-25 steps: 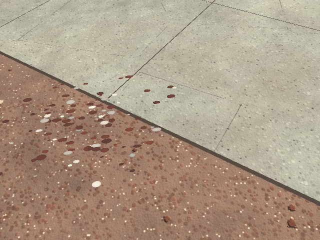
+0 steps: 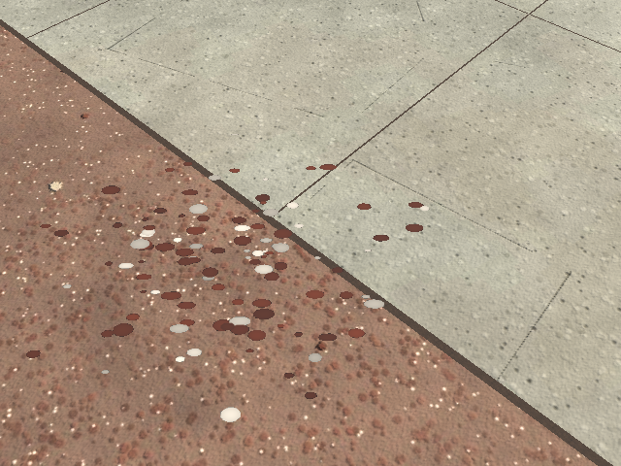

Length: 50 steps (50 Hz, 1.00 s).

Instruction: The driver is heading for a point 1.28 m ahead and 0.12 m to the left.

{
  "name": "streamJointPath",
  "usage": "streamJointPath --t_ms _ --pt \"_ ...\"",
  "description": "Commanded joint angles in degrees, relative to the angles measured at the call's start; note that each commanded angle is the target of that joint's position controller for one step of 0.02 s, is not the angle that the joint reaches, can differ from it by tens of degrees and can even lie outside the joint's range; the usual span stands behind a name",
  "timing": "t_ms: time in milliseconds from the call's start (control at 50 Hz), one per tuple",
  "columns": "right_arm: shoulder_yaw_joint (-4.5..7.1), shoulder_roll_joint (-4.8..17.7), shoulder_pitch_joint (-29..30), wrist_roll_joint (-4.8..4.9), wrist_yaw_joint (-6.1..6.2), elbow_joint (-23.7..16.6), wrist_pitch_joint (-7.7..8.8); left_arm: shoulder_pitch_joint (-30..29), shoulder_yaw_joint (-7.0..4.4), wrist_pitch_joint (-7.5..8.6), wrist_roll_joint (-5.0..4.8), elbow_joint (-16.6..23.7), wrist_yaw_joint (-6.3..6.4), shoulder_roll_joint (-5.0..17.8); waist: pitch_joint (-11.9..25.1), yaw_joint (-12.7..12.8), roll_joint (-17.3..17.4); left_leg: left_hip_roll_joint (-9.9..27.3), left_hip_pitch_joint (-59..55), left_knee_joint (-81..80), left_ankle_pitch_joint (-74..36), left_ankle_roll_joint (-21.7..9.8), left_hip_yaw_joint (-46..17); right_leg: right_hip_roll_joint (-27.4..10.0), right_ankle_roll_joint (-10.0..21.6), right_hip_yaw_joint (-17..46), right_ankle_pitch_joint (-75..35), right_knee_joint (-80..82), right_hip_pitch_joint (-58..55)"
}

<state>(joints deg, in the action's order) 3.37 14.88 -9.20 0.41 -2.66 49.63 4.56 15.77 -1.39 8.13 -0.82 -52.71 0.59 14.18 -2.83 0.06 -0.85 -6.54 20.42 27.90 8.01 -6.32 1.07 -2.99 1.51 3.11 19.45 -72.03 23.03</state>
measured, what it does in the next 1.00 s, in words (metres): walks ahead, turning left: right foot, then left foot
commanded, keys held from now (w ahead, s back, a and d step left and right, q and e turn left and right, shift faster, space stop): w+q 0.42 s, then w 0.40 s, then w+e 0.18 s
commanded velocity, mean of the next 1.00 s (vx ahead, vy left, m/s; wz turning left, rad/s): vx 0.50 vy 0.00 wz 0.32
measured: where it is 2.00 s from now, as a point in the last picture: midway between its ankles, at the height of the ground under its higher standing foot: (259, 243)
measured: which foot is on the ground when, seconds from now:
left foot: down 0.00-0.36, up 0.38-0.82, down 0.84-1.00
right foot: up 0.00-0.34, down 0.36-0.86, up 0.88-1.00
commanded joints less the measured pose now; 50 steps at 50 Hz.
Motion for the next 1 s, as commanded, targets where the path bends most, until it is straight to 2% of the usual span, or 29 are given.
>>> streamJointPath --t_ms 20,60,100,180,240,300,340,360,380,400,420,440,460,480,540,600,640,700,760,800,820,840,860,880,900,920,940,960,1000 --pt "1.16 6.07 1.86 -0.19 0.41 -4.73 1.11 3.96 -2.41 -0.36 0.86 4.05 0.88 6.82 3.33 2.61 2.01 15.03 -5.29 -17.85 -3.09 -10.67 -21.22 -4.83 -0.61 2.60 -2.94 4.61 8.65" --pt "1.42 7.30 -0.74 0.05 1.25 -4.34 1.26 0.61 -2.56 -1.31 1.88 6.12 1.23 6.20 1.81 2.27 2.73 13.48 -0.87 -18.94 -5.37 -10.94 -17.65 -4.35 -2.57 0.91 -7.07 11.01 8.63" --pt "1.86 8.83 -3.74 0.13 2.30 -4.06 1.12 -5.74 -2.59 -1.50 2.14 8.81 1.49 5.94 0.42 0.35 3.13 12.15 -0.14 -18.96 -5.11 -10.01 -16.49 -3.12 -3.98 0.19 -14.65 20.62 10.59" --pt "2.23 9.58 -8.67 0.95 3.31 -3.49 0.19 -15.38 -1.81 -0.87 1.28 12.13 0.63 4.02 1.02 -3.60 4.46 10.45 -2.09 -16.53 -2.21 -6.67 -16.04 0.95 -4.43 -0.43 -26.33 38.26 6.61" --pt "2.19 9.03 -11.51 1.39 3.61 -2.82 -0.47 -18.79 -2.03 -0.40 0.52 14.08 -0.27 5.52 1.80 -4.70 4.81 12.42 -8.21 -12.58 -0.62 -6.16 -20.46 1.91 -4.11 1.33 -25.20 42.94 6.47" --pt "2.42 9.33 -11.72 0.99 4.05 -3.41 -1.21 -18.55 -2.69 0.62 0.23 15.02 -1.13 7.80 2.73 -3.32 6.21 14.44 -14.05 -6.63 -3.29 -5.43 -25.64 2.70 -2.54 2.15 -17.59 46.28 4.07" --pt "1.94 7.88 -10.25 0.72 3.93 -4.53 -1.46 -9.85 -3.84 1.24 0.47 13.17 -0.79 10.02 6.88 1.35 7.22 11.58 -12.94 1.09 -8.82 -3.33 -25.19 2.21 0.55 1.07 -16.08 49.63 -8.90" --pt "0.77 4.86 -9.38 0.03 3.50 -5.83 -1.14 -0.89 -4.73 1.39 1.39 12.27 -0.27 12.98 14.79 5.49 3.63 8.31 -6.62 15.16 -5.96 -1.32 -20.96 -5.89 4.50 7.71 -14.71 47.40 -24.02" --pt "-0.28 1.44 -16.38 1.37 3.34 -7.22 -0.47 6.45 -6.09 0.40 2.26 10.73 -0.01 17.58 23.21 4.08 -12.16 -0.34 13.90 33.71 14.41 3.15 -11.78 -19.03 13.58 30.82 -5.19 49.69 -45.48" --pt "0.05 5.73 -17.62 2.01 3.37 -7.21 -0.29 6.53 -5.30 -0.17 1.00 10.59 -0.38 13.44 22.46 3.82 -15.58 3.46 23.07 43.40 25.64 3.78 -11.80 -22.85 14.49 42.05 4.55 53.04 -45.98" --pt "1.21 10.03 -13.30 2.13 3.36 -7.23 -0.65 3.44 -4.10 -0.59 0.75 11.76 -0.32 8.87 14.22 4.81 -8.28 6.22 25.82 46.88 20.90 4.24 -12.15 -20.39 11.75 33.75 5.73 54.02 -38.93" --pt "1.28 9.60 -9.63 1.47 3.47 -7.81 -0.93 0.90 -3.61 -1.04 1.05 12.06 -0.39 7.70 8.87 4.36 -3.19 8.06 24.39 46.44 16.25 4.76 -10.02 -17.14 9.77 25.46 -0.39 55.11 -31.21" --pt "1.26 8.27 -7.39 0.76 3.40 -8.61 -0.81 -0.95 -3.29 -1.25 1.32 11.48 -0.66 7.01 4.76 3.19 -1.86 9.25 23.21 43.46 13.18 4.95 -9.62 -14.50 9.34 20.41 -6.47 56.97 -24.69" --pt "1.35 7.07 -7.17 0.66 3.18 -8.78 -0.95 -1.78 -2.87 -1.16 1.67 11.08 -0.89 5.99 3.19 1.78 -2.89 10.60 20.84 40.99 11.50 4.79 -9.50 -12.28 8.75 16.12 -10.41 58.61 -20.60" --pt "0.59 3.63 -7.73 0.89 2.72 -9.15 -1.54 -1.30 -3.22 -0.51 0.94 9.38 -1.60 6.50 2.43 0.25 -4.44 11.33 18.04 35.02 9.51 5.16 -7.29 -10.38 10.43 9.28 -17.23 62.30 -16.22" --pt "-0.13 2.82 -3.02 -0.03 2.36 -11.11 -1.14 -0.56 -3.95 -0.52 0.43 8.04 -1.50 8.80 2.17 0.51 -2.93 12.63 19.03 24.78 2.72 5.77 -5.70 -10.54 11.41 5.28 -22.88 64.01 -16.92" --pt "-0.66 2.17 0.94 0.04 1.79 -12.03 -0.54 0.18 -4.10 -1.06 0.06 7.40 -1.25 9.58 1.66 1.72 -2.97 12.48 16.85 16.90 -3.49 5.71 -3.77 -9.15 10.41 1.84 -23.84 64.37 -16.48" --pt "-0.88 2.41 6.71 0.51 1.17 -13.59 -0.06 3.61 -4.26 -1.81 -0.51 5.79 -1.13 10.89 0.77 3.82 -3.44 10.82 13.19 9.22 -7.78 5.66 -1.46 -9.05 9.41 -0.19 -22.40 63.85 -16.98" --pt "-0.50 3.91 10.13 0.95 0.65 -15.43 0.11 5.84 -4.38 -2.71 -1.01 4.15 -1.07 11.71 -0.18 3.73 -4.45 10.04 12.75 5.14 -4.70 3.96 -1.42 -11.83 8.42 0.71 -22.89 62.11 -21.44" --pt "0.17 5.44 8.31 0.77 0.44 -15.39 0.29 5.44 -4.54 -3.42 -1.17 3.66 -0.81 12.61 1.05 1.41 -5.01 8.59 7.87 2.38 -1.89 2.19 -0.26 -12.59 7.16 0.23 -29.65 58.22 -23.50" --pt "1.06 6.81 3.43 0.46 0.60 -13.98 0.31 4.67 -4.43 -3.74 -1.26 3.63 -0.62 12.71 3.96 -1.76 -4.55 6.97 -0.02 0.12 -2.67 0.93 1.24 -11.04 5.89 -1.95 -37.87 52.04 -22.82" --pt "2.57 9.53 -4.95 0.16 1.11 -11.40 0.25 5.46 -3.77 -3.87 -0.97 3.61 -0.50 11.26 9.16 -5.40 -3.25 6.88 -13.34 -0.12 -3.44 -0.64 0.83 -8.14 4.27 -3.74 -40.34 41.47 -18.01" --pt "4.00 14.50 -15.69 -0.69 2.03 -9.82 -0.04 5.42 -2.20 -3.60 0.76 5.51 -0.46 7.91 17.95 -9.23 5.02 19.77 -30.88 1.09 -5.35 -4.61 -13.40 -4.37 1.73 -6.12 -22.09 22.01 -4.95" --pt "4.08 17.28 -16.33 -1.06 1.94 -9.62 -0.32 11.73 -0.52 -2.50 0.16 6.15 -0.64 2.00 23.70 -5.13 18.17 31.02 -42.67 -6.75 5.84 -12.21 -38.51 4.70 -0.58 -2.55 14.09 5.07 14.29" --pt "2.91 12.03 -16.01 -0.51 1.77 -9.55 -0.10 8.39 -2.19 -1.85 -1.39 5.36 -0.80 8.60 19.62 -7.35 10.88 29.80 -38.39 -9.42 11.40 -10.77 -38.56 2.15 -0.14 4.08 13.95 -1.38 19.88" --pt "2.10 9.84 -12.57 -0.13 1.68 -9.54 0.22 4.42 -2.88 -1.67 -2.22 6.79 -0.90 10.35 12.11 -6.17 9.20 27.92 -31.66 -10.33 8.79 -8.39 -29.25 -0.24 0.51 3.40 8.40 -1.26 22.36" --pt "1.49 7.91 -8.54 -0.22 1.45 -9.71 0.51 2.52 -2.91 -1.93 -1.66 6.81 -0.58 9.71 8.71 -4.14 6.02 25.19 -24.60 -12.02 4.40 -6.75 -22.74 -2.66 0.28 2.43 3.30 1.27 19.97" --pt "1.17 6.25 -5.51 -0.53 1.21 -9.74 0.84 1.92 -3.18 -2.48 -0.88 6.79 -0.37 9.12 5.98 -2.38 6.36 23.12 -19.17 -14.13 1.40 -5.83 -17.96 -4.10 -0.04 2.41 -0.30 4.01 17.87" --pt "1.12 4.79 -3.12 -1.10 1.01 -9.01 1.86 4.22 -3.12 -4.21 -1.01 5.91 -0.42 6.83 4.66 0.19 7.30 21.15 -13.12 -17.83 -3.83 -5.11 -11.38 -5.25 -0.51 2.78 -4.73 5.47 12.62"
